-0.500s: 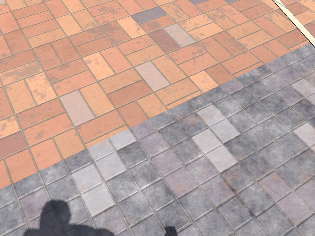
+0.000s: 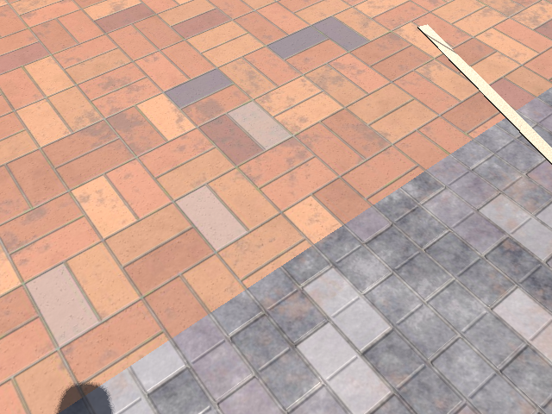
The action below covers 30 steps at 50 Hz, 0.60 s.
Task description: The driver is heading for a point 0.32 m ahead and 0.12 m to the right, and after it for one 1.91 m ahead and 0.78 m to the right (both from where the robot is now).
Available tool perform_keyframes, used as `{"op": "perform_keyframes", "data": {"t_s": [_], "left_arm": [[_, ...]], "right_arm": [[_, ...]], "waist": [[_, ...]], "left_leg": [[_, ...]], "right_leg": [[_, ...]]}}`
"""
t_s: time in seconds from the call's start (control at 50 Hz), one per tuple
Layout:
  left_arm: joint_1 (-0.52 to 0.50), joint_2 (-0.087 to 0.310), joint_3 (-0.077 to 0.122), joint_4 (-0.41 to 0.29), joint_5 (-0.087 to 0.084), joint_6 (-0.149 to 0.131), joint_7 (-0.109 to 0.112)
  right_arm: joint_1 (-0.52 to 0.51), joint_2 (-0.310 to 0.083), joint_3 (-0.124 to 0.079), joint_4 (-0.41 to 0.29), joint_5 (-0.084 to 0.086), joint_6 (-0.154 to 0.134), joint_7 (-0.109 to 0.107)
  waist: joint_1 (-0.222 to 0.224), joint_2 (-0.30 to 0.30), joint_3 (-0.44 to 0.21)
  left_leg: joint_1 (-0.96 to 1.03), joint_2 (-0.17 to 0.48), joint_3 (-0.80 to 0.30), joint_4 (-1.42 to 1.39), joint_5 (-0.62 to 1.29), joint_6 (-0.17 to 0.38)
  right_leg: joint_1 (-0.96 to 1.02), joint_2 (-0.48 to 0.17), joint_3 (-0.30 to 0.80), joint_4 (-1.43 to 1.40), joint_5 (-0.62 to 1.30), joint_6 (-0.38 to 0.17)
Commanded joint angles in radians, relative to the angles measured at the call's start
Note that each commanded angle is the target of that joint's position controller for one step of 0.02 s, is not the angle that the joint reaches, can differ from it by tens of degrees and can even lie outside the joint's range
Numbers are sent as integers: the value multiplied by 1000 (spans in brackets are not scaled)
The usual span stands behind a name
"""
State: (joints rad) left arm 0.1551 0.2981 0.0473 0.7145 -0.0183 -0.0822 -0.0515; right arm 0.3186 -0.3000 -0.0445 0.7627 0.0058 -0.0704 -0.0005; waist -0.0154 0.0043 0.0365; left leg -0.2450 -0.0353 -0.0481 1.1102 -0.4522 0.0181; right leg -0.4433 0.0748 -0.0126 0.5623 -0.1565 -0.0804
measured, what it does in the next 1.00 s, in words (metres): walks ahead, turning right: left foot, then right foot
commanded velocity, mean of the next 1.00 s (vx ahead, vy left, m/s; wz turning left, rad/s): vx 0.22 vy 0.00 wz -0.55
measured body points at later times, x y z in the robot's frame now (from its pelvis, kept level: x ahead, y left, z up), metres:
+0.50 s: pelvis +0.25 +0.03 +0.00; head +0.29 +0.03 +0.45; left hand +0.40 +0.29 -0.11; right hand +0.38 -0.27 -0.07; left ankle +0.37 +0.11 -0.72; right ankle +0.12 -0.07 -0.64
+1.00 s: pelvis +0.27 -0.02 +0.02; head +0.29 -0.07 +0.46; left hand +0.56 +0.14 -0.05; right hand +0.24 -0.35 -0.10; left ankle +0.35 +0.11 -0.64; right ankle +0.24 -0.11 -0.72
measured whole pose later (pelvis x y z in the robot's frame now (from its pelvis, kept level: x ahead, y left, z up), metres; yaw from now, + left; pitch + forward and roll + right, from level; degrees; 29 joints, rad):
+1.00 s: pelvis +0.27 -0.02 +0.02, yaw -35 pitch +2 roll +3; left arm 0.21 0.31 0.06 0.59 0.00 0.03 0.02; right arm 0.09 -0.34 -0.09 0.75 -0.01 0.02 -0.03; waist 0.01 0.03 0.05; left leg -0.54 0.00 -0.02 1.07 -0.41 -0.07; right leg -0.31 0.02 0.06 0.49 -0.21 -0.05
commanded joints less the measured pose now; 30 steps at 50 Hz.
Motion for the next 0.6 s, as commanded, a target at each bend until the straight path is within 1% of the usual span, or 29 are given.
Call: {"op": "perform_keyframes", "data": {"t_s": [0.02,0.04,0.06,0.1,0.14,0.2,0.24,0.28,0.32,0.34,0.36,0.38,0.4,0.42,0.44,0.46,0.48,0.5,0.52,0.54,0.56,0.6], "left_arm": [[130,141,43,-45,8,5,17],[109,128,37,-57,18,4,21],[97,124,36,-65,17,6,24],[98,130,39,-63,9,6,33],[115,156,48,-55,5,8,46],[150,166,54,-40,-5,20,60],[186,172,58,-23,-6,36,68],[217,169,60,-12,-10,54,75],[202,160,61,-21,-7,68,83],[173,154,62,-34,-6,72,87],[138,137,57,-52,-6,74,87],[134,87,42,-80,7,70,84],[310,8,20,-69,28,65,80],[411,100,25,-66,1,64,73],[333,168,48,-50,-12,80,78],[234,189,59,-69,-11,98,84],[193,183,64,-77,-7,117,89],[186,163,63,-88,-7,131,91],[194,130,57,-92,-6,140,91],[199,104,51,-95,-5,142,92],[193,90,48,-101,-2,142,92],[157,83,44,-120,6,140,87]], "right_arm": [[-114,-133,-24,-139,-6,-63,4],[-100,-131,-28,-143,-17,-58,2],[-84,-122,-28,-144,-22,-51,0],[-68,-99,-23,-140,-25,-34,-4],[-125,-76,-13,-155,-27,-26,-9],[-239,-49,-2,-174,-22,-33,-4],[-302,-52,-4,-186,-18,-41,2],[-322,-69,-13,-193,-14,-47,8],[-299,-94,-27,-185,-12,-50,12],[-263,-104,-34,-176,-13,-53,12],[-204,-115,-41,-162,-21,-57,7],[-112,-164,-51,-157,-39,-59,-1],[-76,-196,-51,-166,-55,-42,-10],[-37,-190,-60,-142,-23,-18,-1],[-91,-120,-44,-170,-19,-4,-5],[-139,-82,-31,-176,-19,10,-10],[-181,-71,-23,-178,-23,22,-11],[-218,-75,-23,-169,-27,29,-13],[-230,-91,-28,-160,-34,31,-14],[-234,-93,-32,-151,-37,30,-15],[-233,-98,-35,-142,-37,30,-16],[-232,-113,-44,-128,-29,32,-21]], "waist": [[73,11,-97],[39,-15,-90],[20,-40,-84],[4,-55,-72],[17,-55,-47],[60,-72,-36],[82,-84,-35],[85,-98,-57],[60,-119,-78],[35,-133,-88],[-6,-125,-118],[-40,-51,-237],[32,201,-354],[37,314,-458],[9,172,-348],[-5,104,-252],[5,82,-187],[29,98,-133],[40,126,-103],[43,145,-100],[40,150,-109],[32,134,-139]], "left_leg": [[-490,92,-57,90,94,-4],[-426,111,-61,43,122,-11],[-398,115,-56,4,127,-24],[-378,119,-34,-78,134,-54],[-377,108,-15,-200,227,-82],[-299,68,-9,-425,445,-96],[-236,20,2,-524,525,-95],[-203,-9,-14,-589,523,-83],[-171,-17,-42,-637,474,-58],[-132,-9,-45,-666,474,-40],[-32,18,-36,-731,561,-13],[195,163,-134,-689,763,50],[488,428,-393,-598,1175,192],[534,545,-625,-633,932,293],[437,464,-525,-679,741,257],[332,398,-383,-701,647,211],[223,349,-299,-727,616,195],[118,312,-230,-758,588,189],[36,278,-160,-796,577,185],[17,268,-121,-815,589,195],[23,277,-99,-822,619,211],[53,313,-75,-828,643,234]], "right_leg": [[474,-301,507,-285,14,-208],[399,-274,464,-304,105,-207],[359,-257,442,-320,154,-213],[285,-239,383,-338,222,-220],[227,-213,332,-351,242,-209],[173,-155,278,-334,186,-154],[168,-140,280,-284,267,-125],[222,-145,324,-212,300,-98],[286,-157,392,-129,306,-71],[300,-152,412,-79,313,-52],[285,-115,398,7,310,-17],[196,-61,349,210,160,25],[-47,68,243,492,-552,86],[-162,14,199,682,-585,108],[-210,-33,192,759,-487,142],[-232,-55,149,756,-411,159],[-214,-81,134,742,-371,173],[-177,-101,119,700,-347,176],[-121,-101,85,656,-317,177],[-96,-99,64,612,-302,178],[-86,-104,55,573,-292,178],[-71,-130,55,490,-250,173]]}}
